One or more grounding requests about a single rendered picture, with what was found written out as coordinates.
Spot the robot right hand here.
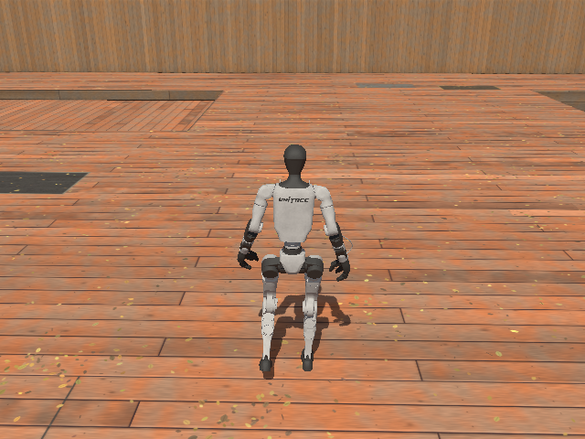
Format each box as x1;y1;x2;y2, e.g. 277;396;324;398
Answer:
329;259;350;282

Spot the left robot upper arm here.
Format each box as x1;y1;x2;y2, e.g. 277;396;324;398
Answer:
248;184;275;233

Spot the right robot shin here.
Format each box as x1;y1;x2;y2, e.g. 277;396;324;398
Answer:
303;301;317;359

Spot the right robot upper arm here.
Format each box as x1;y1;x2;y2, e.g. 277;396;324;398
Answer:
314;185;338;237

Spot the left robot shin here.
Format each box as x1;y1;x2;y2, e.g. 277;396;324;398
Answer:
261;297;275;360

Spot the robot left forearm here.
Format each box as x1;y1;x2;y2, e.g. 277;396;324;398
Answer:
239;219;258;254

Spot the robot right forearm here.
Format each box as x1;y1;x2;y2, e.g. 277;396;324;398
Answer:
329;222;348;262

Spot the robot left hand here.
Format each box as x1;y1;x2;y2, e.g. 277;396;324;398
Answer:
237;251;259;270

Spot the robot shin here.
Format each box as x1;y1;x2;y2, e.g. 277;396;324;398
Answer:
303;301;317;359
261;297;275;360

